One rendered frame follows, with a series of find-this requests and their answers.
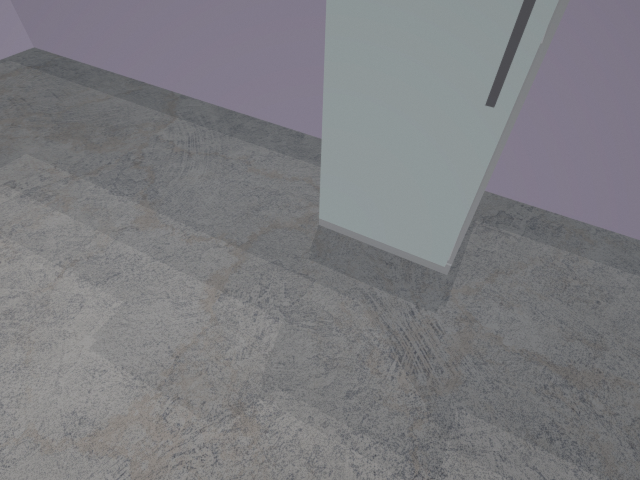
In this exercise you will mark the fridge door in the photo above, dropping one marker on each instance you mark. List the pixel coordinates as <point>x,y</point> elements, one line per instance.
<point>406,134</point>

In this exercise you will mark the handle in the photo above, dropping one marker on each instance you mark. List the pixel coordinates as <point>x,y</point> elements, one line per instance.
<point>510,51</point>

